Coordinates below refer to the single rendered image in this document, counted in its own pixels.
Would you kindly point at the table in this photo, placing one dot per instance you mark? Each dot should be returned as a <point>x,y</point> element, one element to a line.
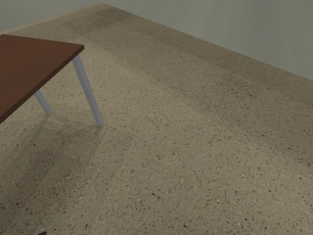
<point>27,63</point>

